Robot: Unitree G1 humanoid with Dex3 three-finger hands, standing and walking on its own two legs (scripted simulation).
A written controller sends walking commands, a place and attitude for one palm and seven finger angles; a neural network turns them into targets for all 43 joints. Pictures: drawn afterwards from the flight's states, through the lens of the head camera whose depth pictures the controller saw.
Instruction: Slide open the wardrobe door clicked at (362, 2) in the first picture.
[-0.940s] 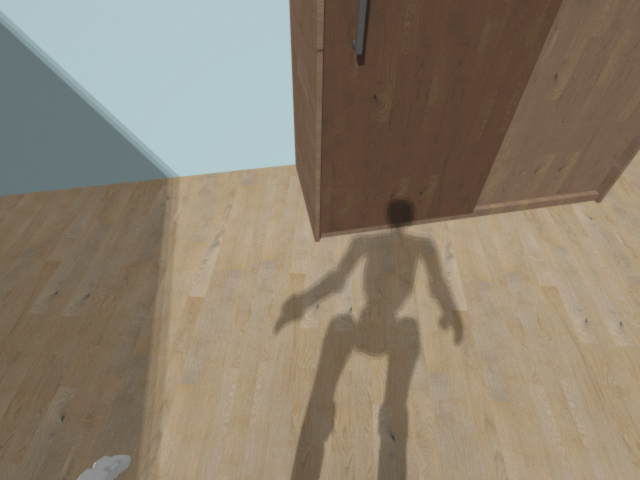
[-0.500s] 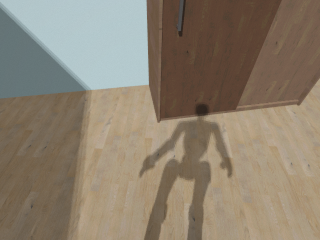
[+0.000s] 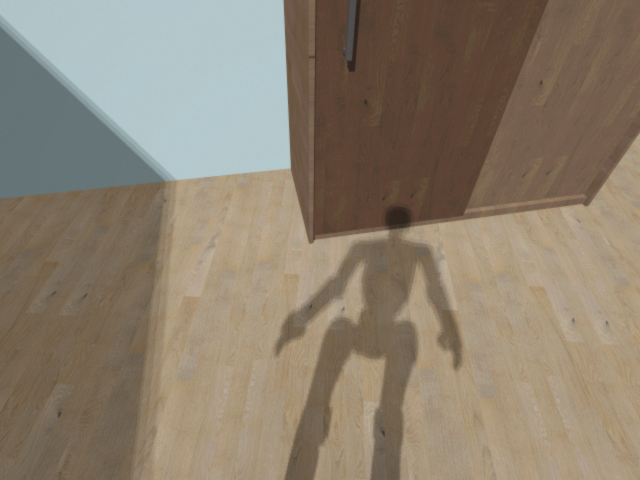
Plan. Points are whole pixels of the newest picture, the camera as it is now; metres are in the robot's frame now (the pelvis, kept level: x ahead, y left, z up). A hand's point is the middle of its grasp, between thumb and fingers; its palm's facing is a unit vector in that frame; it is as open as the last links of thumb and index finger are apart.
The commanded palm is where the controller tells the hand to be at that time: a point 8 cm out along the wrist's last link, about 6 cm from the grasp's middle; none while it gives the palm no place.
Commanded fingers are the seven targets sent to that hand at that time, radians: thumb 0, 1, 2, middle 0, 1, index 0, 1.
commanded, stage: look at it before walking up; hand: left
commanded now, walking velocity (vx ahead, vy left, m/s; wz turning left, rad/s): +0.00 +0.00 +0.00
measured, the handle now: (349, 15) +1.19 -0.01 +0.14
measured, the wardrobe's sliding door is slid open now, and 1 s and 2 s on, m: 0.00 0.00 0.00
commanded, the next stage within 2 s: walk to a spot facing it in 0.50 s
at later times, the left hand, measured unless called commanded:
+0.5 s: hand out of the picture +0.07 +0.25 -0.16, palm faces -0.02 -0.94 -0.34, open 7.4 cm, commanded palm none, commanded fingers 0.00 0.90 0.90 -0.20 -0.30 -0.20 -0.30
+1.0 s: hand out of the picture +0.05 +0.18 -0.18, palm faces -0.13 -0.96 -0.26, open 7.4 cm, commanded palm none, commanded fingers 0.00 0.90 0.90 -0.20 -0.30 -0.20 -0.30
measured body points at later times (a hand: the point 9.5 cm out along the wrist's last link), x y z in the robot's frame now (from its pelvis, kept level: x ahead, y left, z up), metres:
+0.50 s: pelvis +0.00 +0.00 +0.00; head +0.00 +0.00 +0.45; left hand +0.07 +0.30 -0.13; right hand +0.08 -0.29 -0.13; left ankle +0.00 +0.12 -0.74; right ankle +0.01 -0.12 -0.74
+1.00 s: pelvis +0.00 -0.02 -0.02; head +0.00 -0.04 +0.43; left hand +0.06 +0.23 -0.16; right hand +0.02 -0.29 -0.18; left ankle +0.00 +0.12 -0.74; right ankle -0.01 -0.11 -0.75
